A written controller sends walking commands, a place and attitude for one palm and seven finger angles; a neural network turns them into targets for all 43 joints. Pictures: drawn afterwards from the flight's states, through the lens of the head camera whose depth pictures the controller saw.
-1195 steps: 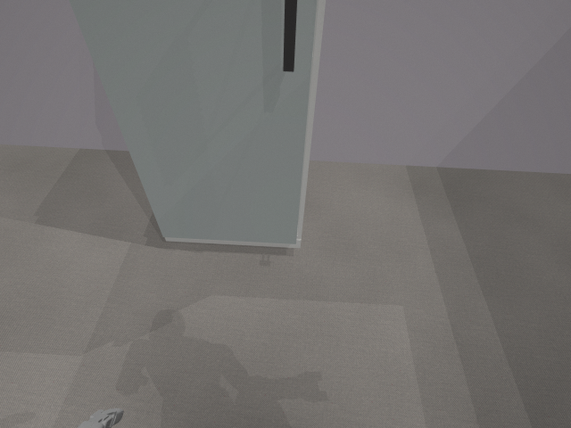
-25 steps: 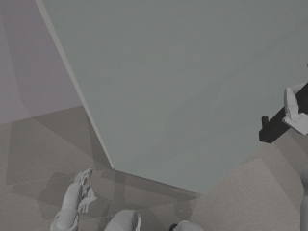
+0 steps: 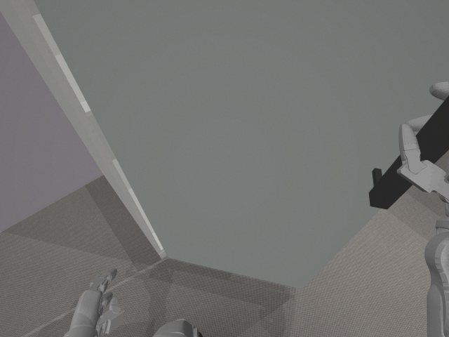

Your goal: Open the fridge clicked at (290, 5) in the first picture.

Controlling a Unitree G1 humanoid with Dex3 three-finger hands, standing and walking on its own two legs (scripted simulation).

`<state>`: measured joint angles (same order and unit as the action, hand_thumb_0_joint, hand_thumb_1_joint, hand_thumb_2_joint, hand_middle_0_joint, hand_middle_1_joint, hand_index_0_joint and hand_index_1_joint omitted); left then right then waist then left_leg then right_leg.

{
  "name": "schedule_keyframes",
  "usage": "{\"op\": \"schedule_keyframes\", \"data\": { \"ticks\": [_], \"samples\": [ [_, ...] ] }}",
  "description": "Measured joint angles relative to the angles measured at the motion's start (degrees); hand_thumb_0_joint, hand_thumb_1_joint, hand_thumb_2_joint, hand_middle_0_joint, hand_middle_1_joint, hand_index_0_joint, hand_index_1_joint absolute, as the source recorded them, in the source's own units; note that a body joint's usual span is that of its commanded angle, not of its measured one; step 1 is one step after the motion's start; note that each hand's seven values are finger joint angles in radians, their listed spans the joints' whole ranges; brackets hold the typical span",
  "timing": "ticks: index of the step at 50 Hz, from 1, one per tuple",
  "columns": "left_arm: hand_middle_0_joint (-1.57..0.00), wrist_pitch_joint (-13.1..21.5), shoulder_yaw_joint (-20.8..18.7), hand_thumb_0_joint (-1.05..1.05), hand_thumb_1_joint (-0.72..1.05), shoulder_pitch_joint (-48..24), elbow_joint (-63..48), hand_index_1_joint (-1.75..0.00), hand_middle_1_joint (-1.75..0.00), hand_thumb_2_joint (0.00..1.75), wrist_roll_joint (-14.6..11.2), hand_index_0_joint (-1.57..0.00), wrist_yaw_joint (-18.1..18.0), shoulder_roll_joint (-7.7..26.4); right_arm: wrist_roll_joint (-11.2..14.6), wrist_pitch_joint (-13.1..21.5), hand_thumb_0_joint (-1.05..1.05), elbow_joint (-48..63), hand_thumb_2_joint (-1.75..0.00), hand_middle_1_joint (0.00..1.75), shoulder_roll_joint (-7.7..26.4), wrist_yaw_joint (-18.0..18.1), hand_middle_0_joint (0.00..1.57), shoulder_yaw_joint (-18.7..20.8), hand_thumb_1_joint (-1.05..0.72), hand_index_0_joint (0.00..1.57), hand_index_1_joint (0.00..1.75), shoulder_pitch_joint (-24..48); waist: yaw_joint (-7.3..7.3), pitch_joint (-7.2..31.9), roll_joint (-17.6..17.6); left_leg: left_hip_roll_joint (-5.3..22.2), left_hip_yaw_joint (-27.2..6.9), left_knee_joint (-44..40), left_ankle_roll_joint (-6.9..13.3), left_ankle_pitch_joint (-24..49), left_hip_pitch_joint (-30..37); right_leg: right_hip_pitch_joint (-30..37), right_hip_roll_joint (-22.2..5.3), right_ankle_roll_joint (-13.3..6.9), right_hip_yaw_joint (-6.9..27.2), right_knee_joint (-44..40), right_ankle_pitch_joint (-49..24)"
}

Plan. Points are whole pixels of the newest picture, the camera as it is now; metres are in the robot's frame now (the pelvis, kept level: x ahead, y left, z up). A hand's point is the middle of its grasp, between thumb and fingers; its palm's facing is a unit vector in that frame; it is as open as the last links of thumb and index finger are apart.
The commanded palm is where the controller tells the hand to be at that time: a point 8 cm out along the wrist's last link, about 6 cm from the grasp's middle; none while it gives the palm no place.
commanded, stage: walk backward, drawing the door open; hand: right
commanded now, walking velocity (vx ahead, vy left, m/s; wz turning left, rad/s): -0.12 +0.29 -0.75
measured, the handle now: (446, 106) +0.34 -0.20 +0.27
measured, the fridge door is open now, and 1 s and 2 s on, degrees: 53 69 67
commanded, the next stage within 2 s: stop walking and hold the door back in 0.36 s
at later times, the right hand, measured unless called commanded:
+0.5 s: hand (395, 252) +0.19 -0.13 +0.23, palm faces +0.57 +0.79 -0.22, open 7.3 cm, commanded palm +0.15 -0.17 +0.21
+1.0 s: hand (390, 254) +0.19 -0.12 +0.24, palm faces +0.66 +0.73 -0.19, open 6.4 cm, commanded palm +0.16 -0.16 +0.21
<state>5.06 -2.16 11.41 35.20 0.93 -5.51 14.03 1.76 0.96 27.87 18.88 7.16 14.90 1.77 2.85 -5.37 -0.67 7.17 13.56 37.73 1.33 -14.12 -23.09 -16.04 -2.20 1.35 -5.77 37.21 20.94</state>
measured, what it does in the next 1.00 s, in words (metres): steps to the left, turning right: left foot, then right foot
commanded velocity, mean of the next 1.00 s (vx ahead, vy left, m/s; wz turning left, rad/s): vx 0.04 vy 0.04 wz -0.30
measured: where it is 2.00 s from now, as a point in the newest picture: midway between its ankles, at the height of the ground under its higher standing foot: outside the picture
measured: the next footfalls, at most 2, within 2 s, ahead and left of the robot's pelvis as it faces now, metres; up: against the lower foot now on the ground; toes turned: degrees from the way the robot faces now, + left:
left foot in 0.30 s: +0.07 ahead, +0.24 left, +0.00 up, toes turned -6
right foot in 0.64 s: -0.09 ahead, +0.08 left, +0.00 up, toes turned -28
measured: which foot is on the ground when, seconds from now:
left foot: down 0.00-0.00, up 0.02-0.28, down 0.30-0.64, up 0.66-0.90, down 0.92-1.00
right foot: down 0.00-0.30, up 0.32-0.62, down 0.64-0.92, up 0.94-1.00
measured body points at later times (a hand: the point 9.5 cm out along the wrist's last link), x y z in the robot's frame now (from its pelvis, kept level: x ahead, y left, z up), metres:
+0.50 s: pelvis -0.06 +0.16 +0.01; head +0.01 +0.15 +0.46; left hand +0.18 +0.35 -0.09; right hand +0.16 -0.17 +0.24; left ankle +0.03 +0.24 -0.72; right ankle -0.09 +0.06 -0.65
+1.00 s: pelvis -0.12 +0.24 +0.00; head -0.09 +0.26 +0.45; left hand +0.12 +0.34 -0.11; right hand +0.15 -0.15 +0.25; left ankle -0.02 +0.32 -0.72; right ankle -0.14 +0.11 -0.69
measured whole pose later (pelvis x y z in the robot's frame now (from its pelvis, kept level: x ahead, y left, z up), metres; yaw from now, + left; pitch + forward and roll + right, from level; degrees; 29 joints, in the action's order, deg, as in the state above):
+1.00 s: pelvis -0.12 +0.24 +0.00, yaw -28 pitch -4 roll +0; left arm 1.7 3.9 8.3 40.8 -1.6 -4.4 10.2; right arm 3.0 4.6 -38.3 17.7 5.8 6.9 47.7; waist -2.7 -5.4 3.7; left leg 2.0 4.3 35.1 0.7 -14.0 -16.8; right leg -23.5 -0.4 0.7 1.1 50.5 24.6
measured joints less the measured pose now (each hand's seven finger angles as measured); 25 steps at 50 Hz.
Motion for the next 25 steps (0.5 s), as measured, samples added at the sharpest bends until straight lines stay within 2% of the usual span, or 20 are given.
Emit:
{"op": "schedule_keyframes", "data": {
  "ticks": [1, 3, 6, 10, 14, 15, 16, 17, 19, 21, 23, 25],
  "samples": [
    [-0.2, 0.2, -0.4, 0.02, 0.9, -0.6, -0.3, -0.3, -0.3, 0.9, 0.0, -0.2, 0.0, -0.5, 0.0, -0.3, -0.16, 0.1, -0.72, 1.4, 0.5, 0.2, 0.46, -0.3, -0.54, 0.19, 1.25, 0.8, -0.09, -0.5, -0.7, 0.2, -1.6, 4.7, -1.2, -3.3, -2.1, -0.2, 0.6, -0.9, 0.2, -0.4, -1.7],
    [-0.2, 0.8, -0.4, 0.02, 0.9, -1.9, 0.4, -0.3, -0.3, 0.9, -0.1, -0.2, 0.8, -1.9, -0.1, 1.2, -0.17, -1.8, -0.7, 1.4, 0.3, -0.2, 0.45, -0.4, -0.54, 0.18, 1.23, 1.6, -1.0, -2.0, -0.6, -2.6, -6.5, 15.5, -2.8, -11.7, -5.5, 0.1, 0.1, -1.6, 1.0, -0.1, -1.4],
    [-0.2, 1.5, 0.7, 0.02, 0.9, -2.6, 1.3, -0.3, -0.3, 0.9, -0.7, -0.2, 2.6, -4.3, 0.2, 2.0, -0.14, -4.1, -0.71, 1.4, 0.0, -1.9, 0.44, -0.3, -0.55, 0.17, 1.25, 2.5, -1.14, -3.0, 0.9, -6.0, -9.1, 22.4, -4.4, -12.4, -8.7, 0.8, -1.8, -0.3, 4.5, -3.8, -3.8],
    [-0.2, 2.3, 1.9, 0.01, 0.9, -2.8, 1.0, -0.3, -0.3, 0.9, -1.3, -0.2, 3.9, -6.2, 1.3, 2.1, -0.11, -6.2, -0.75, 1.4, 0.1, -2.8, 0.44, 0.0, -0.57, 0.16, 1.27, 4.4, -2.42, -4.3, 2.8, -6.5, -11.1, 14.3, -5.1, -6.4, -7.3, 0.5, -4.3, 2.6, 9.0, -7.4, -7.8],
    [-0.21, 2.1, 2.8, 0.01, 0.9, -2.5, 0.4, -0.3, -0.3, 0.9, -2.0, -0.2, 4.1, -6.5, 2.9, 1.1, -0.11, -8.4, -0.8, 1.4, 0.9, -2.8, 0.45, 1.7, -0.57, 0.14, 1.27, 5.5, -4.0, -4.0, 4.5, -6.4, -12.0, 1.4, -5.6, -4.1, 0.7, -1.8, -6.0, 5.1, 12.5, -5.4, -7.8],
    [-0.21, 1.9, 3.1, 0.01, 0.9, -2.4, 0.3, -0.3, -0.3, 0.9, -2.1, -0.2, 4.2, -6.5, 3.1, 0.6, -0.11, -8.9, -0.81, 1.4, 1.6, -2.6, 0.45, 2.4, -0.57, 0.14, 1.27, 5.8, -4.24, -3.3, 4.1, -5.9, -11.9, -3.2, -5.6, -2.0, 3.8, -3.1, -5.7, 5.1, 13.3, -3.6, -7.0],
    [-0.21, 1.5, 3.3, 0.01, 0.9, -3.1, 0.6, -0.3, -0.3, 0.9, -2.4, -0.2, 4.2, -6.2, 3.2, 0.3, -0.12, -9.2, -0.82, 1.4, 1.9, -2.2, 0.45, 3.6, -0.57, 0.13, 1.27, 6.1, -4.48, -3.4, 4.2, -5.9, -11.1, -5.0, -4.2, 1.9, 4.3, -4.7, -5.7, 4.1, 13.9, -0.4, -3.7],
    [-0.21, 1.0, 3.3, 0.01, 0.9, -4.4, 1.1, -0.3, -0.3, 0.9, -2.4, -0.2, 4.0, -5.5, 3.1, 0.3, -0.12, -9.2, -0.82, 1.4, 1.5, -1.8, 0.45, 4.7, -0.58, 0.13, 1.27, 6.0, -4.04, -4.0, 4.8, -6.2, -10.3, -3.5, -2.9, 2.3, 3.5, -7.0, -5.0, 3.1, 14.5, 6.0, 2.0],
    [-0.21, 0.1, 2.6, 0.01, 0.9, -6.0, 2.0, -0.3, -0.3, 0.9, -2.2, -0.2, 3.3, -4.1, 2.9, 0.4, -0.11, -9.0, -0.83, 1.4, 0.7, -1.4, 0.46, 5.6, -0.58, 0.13, 1.27, 5.6, -2.71, -4.8, 4.5, -5.0, -8.7, -1.8, -1.3, 0.9, 2.9, -12.3, -1.8, 2.0, 13.1, 22.0, 8.7],
    [-0.21, -1.0, 1.8, 0.02, 0.9, -6.4, 2.3, -0.3, -0.3, 0.9, -1.8, -0.2, 2.6, -2.8, 3.0, 0.8, -0.1, -8.3, -0.84, 1.4, 0.2, -1.3, 0.46, 5.4, -0.59, 0.13, 1.28, 4.7, -1.52, -5.2, 3.3, -3.4, -7.0, -2.7, -0.6, 0.7, 3.6, -14.7, 0.1, 2.2, 8.7, 32.0, 9.6],
    [-0.21, -2.0, 1.2, 0.02, 0.9, -6.0, 2.1, -0.3, -0.3, 0.9, -1.6, -0.2, 1.9, -1.7, 3.0, 1.2, -0.09, -7.3, -0.84, 1.4, -0.1, -1.2, 0.46, 4.5, -0.59, 0.14, 1.3, 3.8, -0.57, -5.3, 2.0, -2.0, -4.9, -4.5, -0.2, 1.4, 4.6, -13.9, 0.7, 2.2, 4.3, 32.1, 10.2],
    [-0.21, -2.5, 0.8, 0.02, 0.9, -4.9, 1.8, -0.3, -0.3, 0.9, -1.3, -0.2, 1.1, -0.9, 3.0, 1.9, -0.09, -6.6, -0.84, 1.4, -0.2, -1.5, 0.46, 2.8, -0.58, 0.15, 1.31, 3.7, -0.3, -4.5, 0.6, -0.9, -2.7, -5.5, 0.1, 2.0, 4.7, -11.4, 0.9, 1.8, 0.9, 25.8, 11.0]
  ]
}}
